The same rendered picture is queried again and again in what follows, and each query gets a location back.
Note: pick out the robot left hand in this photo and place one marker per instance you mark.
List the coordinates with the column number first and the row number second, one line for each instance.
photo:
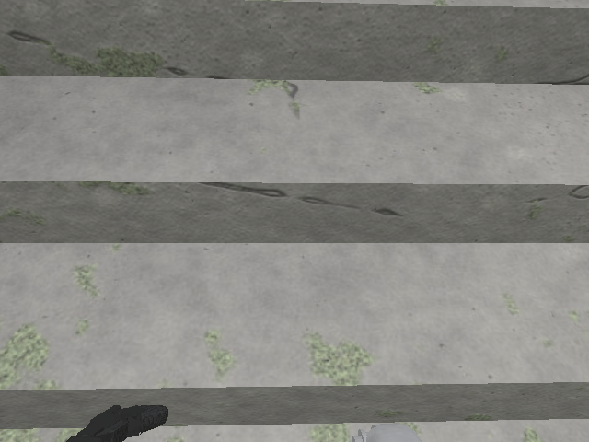
column 116, row 424

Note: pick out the right robot thigh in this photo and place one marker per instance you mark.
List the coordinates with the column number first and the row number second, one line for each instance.
column 395, row 432

